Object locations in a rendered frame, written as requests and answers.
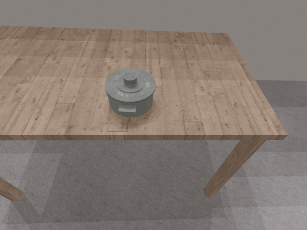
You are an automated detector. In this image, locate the lid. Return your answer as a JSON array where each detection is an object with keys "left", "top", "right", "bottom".
[{"left": 105, "top": 68, "right": 156, "bottom": 104}]

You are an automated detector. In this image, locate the pot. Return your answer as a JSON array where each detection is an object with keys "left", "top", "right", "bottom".
[{"left": 108, "top": 95, "right": 153, "bottom": 117}]

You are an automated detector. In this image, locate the table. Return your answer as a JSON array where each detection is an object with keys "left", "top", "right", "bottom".
[{"left": 0, "top": 25, "right": 288, "bottom": 201}]

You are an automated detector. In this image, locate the knob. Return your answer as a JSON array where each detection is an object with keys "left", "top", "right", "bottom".
[{"left": 123, "top": 72, "right": 137, "bottom": 85}]

